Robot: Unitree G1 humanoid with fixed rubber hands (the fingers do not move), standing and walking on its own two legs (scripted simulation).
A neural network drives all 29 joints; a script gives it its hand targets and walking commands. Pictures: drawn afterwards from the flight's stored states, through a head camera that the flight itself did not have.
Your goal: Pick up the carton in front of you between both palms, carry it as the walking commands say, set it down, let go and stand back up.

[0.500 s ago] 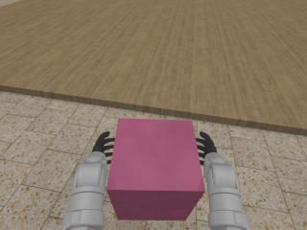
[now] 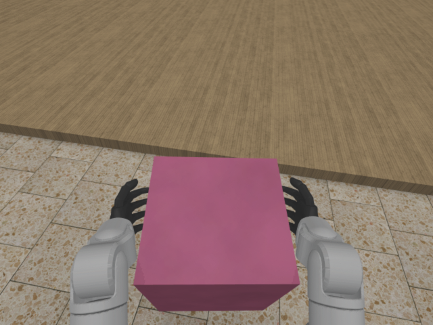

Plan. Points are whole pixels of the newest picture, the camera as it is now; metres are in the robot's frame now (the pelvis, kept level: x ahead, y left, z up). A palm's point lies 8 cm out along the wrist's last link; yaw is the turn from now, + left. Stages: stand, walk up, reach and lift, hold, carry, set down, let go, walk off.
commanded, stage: carry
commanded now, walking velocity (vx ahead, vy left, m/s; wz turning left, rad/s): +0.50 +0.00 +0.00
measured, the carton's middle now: (213, 240) +0.27 +0.01 +0.02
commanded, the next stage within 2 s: none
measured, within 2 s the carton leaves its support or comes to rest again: neither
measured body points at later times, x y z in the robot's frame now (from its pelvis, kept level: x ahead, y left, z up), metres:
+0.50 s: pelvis +0.29 -0.06 +0.01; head +0.30 -0.07 +0.46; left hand +0.53 +0.11 +0.08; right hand +0.56 -0.20 +0.08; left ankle +0.21 +0.07 -0.65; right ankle +0.31 -0.13 -0.73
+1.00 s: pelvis +0.62 -0.01 +0.01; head +0.65 +0.00 +0.46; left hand +0.91 +0.13 +0.11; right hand +0.89 -0.18 +0.12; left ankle +0.66 +0.05 -0.73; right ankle +0.52 -0.14 -0.64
